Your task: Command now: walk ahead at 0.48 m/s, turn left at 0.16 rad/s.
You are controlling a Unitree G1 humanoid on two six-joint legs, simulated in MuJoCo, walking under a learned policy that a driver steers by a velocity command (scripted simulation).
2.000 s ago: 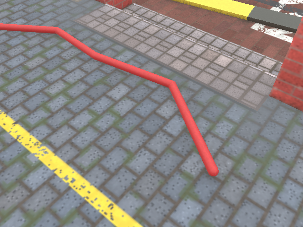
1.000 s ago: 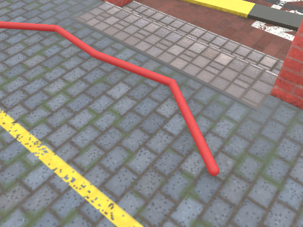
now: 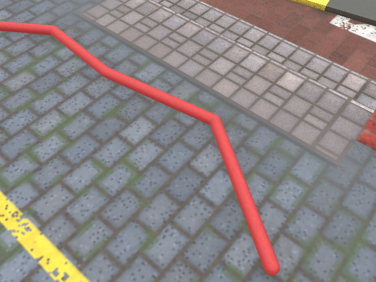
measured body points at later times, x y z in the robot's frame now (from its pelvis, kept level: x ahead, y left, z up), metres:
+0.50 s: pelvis +0.28 +0.00 +0.02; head +0.32 +0.01 +0.47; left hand +0.48 +0.24 -0.07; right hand +0.25 -0.26 -0.11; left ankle +0.12 +0.05 -0.71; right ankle +0.46 -0.09 -0.69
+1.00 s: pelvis +0.53 +0.06 +0.02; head +0.56 +0.08 +0.47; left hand +0.36 +0.25 -0.11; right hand +0.82 -0.02 -0.08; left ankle +0.60 +0.22 -0.69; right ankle +0.47 -0.08 -0.71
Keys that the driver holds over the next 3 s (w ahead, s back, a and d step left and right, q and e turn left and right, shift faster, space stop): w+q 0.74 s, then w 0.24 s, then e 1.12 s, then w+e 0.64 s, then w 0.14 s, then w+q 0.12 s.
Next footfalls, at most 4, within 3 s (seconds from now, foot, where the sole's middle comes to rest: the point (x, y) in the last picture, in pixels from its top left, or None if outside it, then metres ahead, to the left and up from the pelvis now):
0.54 right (222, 262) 0.50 -0.07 -0.75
1.06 left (138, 223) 0.64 0.23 -0.75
1.56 right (187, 200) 0.74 0.05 -0.75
2.06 left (136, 210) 0.69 0.25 -0.75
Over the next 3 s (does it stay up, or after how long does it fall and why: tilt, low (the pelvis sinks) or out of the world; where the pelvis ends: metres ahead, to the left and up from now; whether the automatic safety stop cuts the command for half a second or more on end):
stays up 0.89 -0.04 0.02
